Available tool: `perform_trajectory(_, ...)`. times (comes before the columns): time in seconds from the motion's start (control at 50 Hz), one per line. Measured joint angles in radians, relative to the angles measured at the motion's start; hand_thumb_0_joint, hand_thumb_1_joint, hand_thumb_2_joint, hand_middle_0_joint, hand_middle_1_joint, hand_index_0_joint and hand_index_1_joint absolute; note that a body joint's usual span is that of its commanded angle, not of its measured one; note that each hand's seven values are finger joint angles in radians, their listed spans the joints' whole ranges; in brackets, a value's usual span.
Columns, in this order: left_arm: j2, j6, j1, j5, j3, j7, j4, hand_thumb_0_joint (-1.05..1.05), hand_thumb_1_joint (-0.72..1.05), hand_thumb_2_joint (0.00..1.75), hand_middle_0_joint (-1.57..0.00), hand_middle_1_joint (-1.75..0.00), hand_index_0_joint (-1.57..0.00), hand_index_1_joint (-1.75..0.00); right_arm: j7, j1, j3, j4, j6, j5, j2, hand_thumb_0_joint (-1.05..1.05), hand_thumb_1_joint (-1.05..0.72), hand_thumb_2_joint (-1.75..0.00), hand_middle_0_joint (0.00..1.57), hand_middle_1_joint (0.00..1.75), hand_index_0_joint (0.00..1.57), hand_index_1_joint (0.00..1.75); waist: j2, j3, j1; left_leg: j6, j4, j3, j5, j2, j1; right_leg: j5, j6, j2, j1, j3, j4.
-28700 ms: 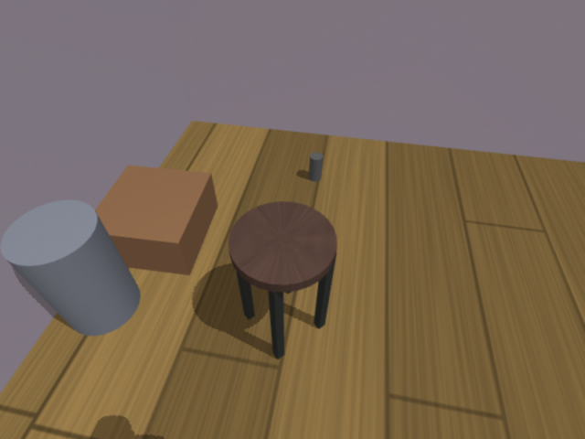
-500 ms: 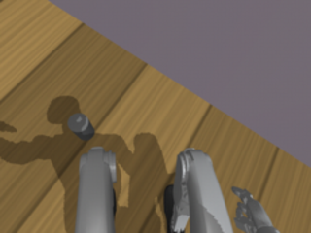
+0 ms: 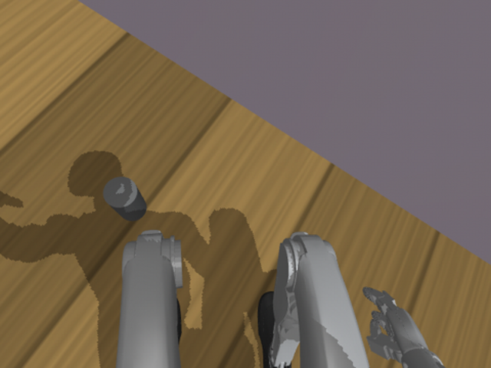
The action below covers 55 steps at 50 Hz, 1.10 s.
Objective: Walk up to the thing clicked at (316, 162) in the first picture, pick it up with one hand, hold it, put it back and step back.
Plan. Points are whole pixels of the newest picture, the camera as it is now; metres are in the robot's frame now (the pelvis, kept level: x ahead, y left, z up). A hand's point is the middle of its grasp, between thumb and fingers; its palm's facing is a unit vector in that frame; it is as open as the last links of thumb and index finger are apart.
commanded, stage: approach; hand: left
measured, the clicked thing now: (127, 200) +0.43 +0.25 -0.30
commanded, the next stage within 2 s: close in in 0.48 s
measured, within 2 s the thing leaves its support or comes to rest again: neither
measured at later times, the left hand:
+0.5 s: hand (43, 205) +0.37 +0.37 -0.17, palm faces +0.18 -0.98 +0.03, open 17.5 cm
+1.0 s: hand (103, 207) +0.39 +0.28 -0.25, palm faces +0.18 -0.98 +0.03, open 17.7 cm
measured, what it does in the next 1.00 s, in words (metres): lowers itself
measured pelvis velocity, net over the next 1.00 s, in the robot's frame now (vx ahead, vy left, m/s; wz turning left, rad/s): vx -0.01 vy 0.01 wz -0.15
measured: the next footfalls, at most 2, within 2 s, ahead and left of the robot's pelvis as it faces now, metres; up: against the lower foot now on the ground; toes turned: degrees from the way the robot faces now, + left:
none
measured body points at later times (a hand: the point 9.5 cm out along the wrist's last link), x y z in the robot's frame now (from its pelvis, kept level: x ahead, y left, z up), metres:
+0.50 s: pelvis +0.00 +0.00 -0.07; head +0.22 +0.13 +0.30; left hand +0.36 +0.42 -0.17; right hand +0.19 -0.26 -0.14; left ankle +0.09 +0.13 -0.34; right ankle +0.10 -0.12 -0.34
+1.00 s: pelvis -0.01 +0.01 -0.10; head +0.20 +0.16 +0.26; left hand +0.38 +0.34 -0.24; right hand +0.16 -0.25 -0.14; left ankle +0.09 +0.13 -0.34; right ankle +0.10 -0.12 -0.34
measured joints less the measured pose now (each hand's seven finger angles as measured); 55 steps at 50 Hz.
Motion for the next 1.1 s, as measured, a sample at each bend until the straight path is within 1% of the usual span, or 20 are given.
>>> perform_trajectory(0.06,0.006,-0.019,-0.001,-0.021,-0.004,-0.004,0.026,-0.01,-0.55,0.08,-0.06,-0.06,-0.04,-0.09,0.001,-0.002,0.005,0.0,-0.004,-0.001,-0.001,0.01,-0.92,-0.91,0.21,0.3,0.2,0.3,-0.001,0.0,-0.002,0.001,0.002,0.0,0.002,0.001,-0.003,0.003,0.0,0.001,-0.004,0.0,0.002)
perform_trajectory(0.1,0.007,-0.044,-0.007,-0.038,-0.005,-0.009,0.053,-0.01,-0.56,0.07,-0.07,-0.06,-0.04,-0.09,0.003,-0.005,0.011,0.0,-0.008,-0.004,-0.003,0.01,-0.92,-0.91,0.21,0.3,0.2,0.3,-0.002,0.005,-0.003,0.001,0.008,-0.002,0.004,0.002,-0.008,0.005,0.001,0.002,-0.009,-0.001,0.007)
perform_trajectory(0.18,0.003,-0.123,-0.025,-0.076,-0.016,-0.026,0.116,-0.01,-0.58,0.06,-0.07,-0.07,-0.04,-0.1,0.009,-0.018,0.032,-0.001,-0.019,-0.019,-0.008,0.01,-0.92,-0.91,0.21,0.3,0.2,0.3,-0.015,0.026,-0.01,0.001,0.038,-0.01,0.003,0.004,-0.026,0.009,0.002,0.007,-0.026,-0.006,0.033)
perform_trajectory(0.24,-0.005,-0.188,-0.046,-0.089,-0.029,-0.037,0.168,-0.01,-0.58,0.06,-0.07,-0.07,-0.04,-0.1,0.015,-0.037,0.057,-0.004,-0.025,-0.035,-0.011,0.01,-0.91,-0.9,0.21,0.3,0.2,0.3,-0.034,0.05,-0.023,-0.002,0.076,-0.023,0.0,0.005,-0.043,0.01,0.002,0.012,-0.041,-0.013,0.064)
perform_trajectory(0.3,-0.011,-0.245,-0.064,-0.091,-0.043,-0.039,0.218,-0.01,-0.57,0.06,-0.07,-0.07,-0.04,-0.09,0.022,-0.064,0.085,-0.013,-0.027,-0.055,-0.013,0.01,-0.91,-0.9,0.21,0.3,0.21,0.3,-0.057,0.08,-0.039,-0.004,0.122,-0.041,-0.006,0.007,-0.061,0.011,0.003,0.019,-0.055,-0.025,0.1)
perform_trajectory(0.36,-0.012,-0.293,-0.071,-0.074,-0.04,-0.03,0.252,-0.01,-0.56,0.06,-0.07,-0.07,-0.04,-0.09,0.031,-0.098,0.117,-0.024,-0.021,-0.08,-0.012,0.01,-0.91,-0.9,0.21,0.3,0.21,0.3,-0.085,0.12,-0.06,-0.007,0.172,-0.063,-0.014,0.008,-0.074,0.012,0.006,0.027,-0.064,-0.04,0.137)
perform_trajectory(0.42,-0.01,-0.336,-0.074,-0.057,-0.039,-0.015,0.266,-0.01,-0.56,0.06,-0.07,-0.07,-0.04,-0.09,0.039,-0.128,0.147,-0.038,-0.007,-0.107,-0.013,0.01,-0.9,-0.9,0.21,0.3,0.21,0.3,-0.112,0.161,-0.077,-0.009,0.217,-0.085,-0.021,0.008,-0.084,0.012,0.009,0.033,-0.068,-0.054,0.168)
perform_trajectory(0.5,-0.005,-0.393,-0.068,-0.05,-0.052,0.012,0.273,-0.01,-0.56,0.06,-0.07,-0.07,-0.04,-0.1,0.05,-0.167,0.186,-0.043,0.015,-0.139,-0.01,0.01,-0.91,-0.9,0.21,0.3,0.21,0.3,-0.142,0.206,-0.094,-0.01,0.266,-0.111,-0.033,0.006,-0.091,0.009,0.016,0.041,-0.066,-0.07,0.199)
perform_trajectory(0.54,-0.01,-0.416,-0.063,-0.049,-0.064,0.029,0.267,-0.01,-0.57,0.07,-0.07,-0.08,-0.04,-0.1,0.055,-0.18,0.201,-0.044,0.025,-0.155,-0.008,0.01,-0.91,-0.9,0.21,0.3,0.21,0.3,-0.151,0.225,-0.099,-0.009,0.286,-0.123,-0.037,0.004,-0.092,0.008,0.02,0.044,-0.062,-0.078,0.21)
perform_trajectory(0.6,-0.026,-0.45,-0.059,-0.057,-0.11,0.057,0.28,-0.01,-0.58,0.07,-0.07,-0.08,-0.04,-0.11,0.063,-0.195,0.222,-0.044,0.04,-0.173,-0.006,0.01,-0.92,-0.9,0.21,0.3,0.21,0.3,-0.16,0.244,-0.105,-0.007,0.31,-0.136,-0.043,0.003,-0.095,0.006,0.024,0.048,-0.057,-0.086,0.223)
perform_trajectory(0.68,-0.047,-0.498,-0.051,-0.04,-0.151,0.106,0.317,-0.01,-0.59,0.06,-0.07,-0.08,-0.05,-0.1,0.075,-0.219,0.262,-0.055,0.059,-0.194,-0.006,0.0,-0.93,-0.91,0.21,0.3,0.21,0.3,-0.169,0.269,-0.117,-0.005,0.337,-0.157,-0.047,0.002,-0.091,0.01,0.031,0.056,-0.048,-0.1,0.235)
perform_trajectory(0.78,-0.074,-0.565,-0.044,-0.027,-0.161,0.192,0.33,-0.01,-0.6,0.03,-0.07,-0.09,-0.06,-0.1,0.092,-0.242,0.305,-0.076,0.076,-0.224,-0.005,0.0,-0.93,-0.9,0.21,0.3,0.21,0.3,-0.188,0.302,-0.13,-0.009,0.369,-0.188,-0.048,0.0,-0.08,0.023,0.037,0.066,-0.034,-0.12,0.249)
perform_trajectory(0.86,-0.091,-0.608,-0.044,-0.012,-0.165,0.27,0.318,-0.01,-0.6,0.02,-0.07,-0.09,-0.07,-0.09,0.106,-0.247,0.321,-0.089,0.09,-0.244,-0.006,0.0,-0.93,-0.9,0.21,0.3,0.21,0.3,-0.2,0.321,-0.131,-0.013,0.386,-0.208,-0.041,-0.005,-0.074,0.036,0.04,0.07,-0.025,-0.133,0.256)
perform_trajectory(0.9,-0.094,-0.622,-0.04,-0.008,-0.176,0.306,0.314,-0.01,-0.6,0.02,-0.07,-0.08,-0.07,-0.09,0.113,-0.244,0.326,-0.098,0.096,-0.251,-0.008,0.0,-0.93,-0.9,0.21,0.3,0.21,0.3,-0.202,0.325,-0.131,-0.014,0.391,-0.215,-0.036,-0.007,-0.073,0.042,0.041,0.071,-0.023,-0.137,0.257)
perform_trajectory(0.98,-0.098,-0.64,-0.024,0.001,-0.217,0.36,0.313,-0.01,-0.6,0.02,-0.07,-0.08,-0.07,-0.08,0.126,-0.238,0.332,-0.107,0.106,-0.262,-0.014,0.0,-0.93,-0.9,0.21,0.3,0.21,0.3,-0.199,0.327,-0.134,-0.01,0.396,-0.222,-0.025,-0.01,-0.075,0.053,0.044,0.073,-0.018,-0.142,0.255)
perform_trajectory(1.04,-0.104,-0.651,-0.015,0.002,-0.256,0.393,0.313,-0.01,-0.6,0.02,-0.06,-0.07,-0.07,-0.07,0.135,-0.234,0.337,-0.112,0.111,-0.266,-0.02,0.0,-0.93,-0.9,0.21,0.3,0.21,0.3,-0.196,0.328,-0.136,-0.004,0.397,-0.223,-0.018,-0.01,-0.075,0.06,0.048,0.075,-0.013,-0.144,0.252)
perform_trajectory(1.1,-0.113,-0.665,-0.016,0.005,-0.284,0.426,0.326,-0.01,-0.59,0.02,-0.06,-0.07,-0.07,-0.06,0.144,-0.232,0.345,-0.118,0.115,-0.27,-0.024,0.0,-0.93,-0.9,0.21,0.3,0.21,0.3,-0.198,0.331,-0.139,0.0,0.398,-0.225,-0.013,-0.009,-0.071,0.065,0.05,0.077,-0.006,-0.145,0.249)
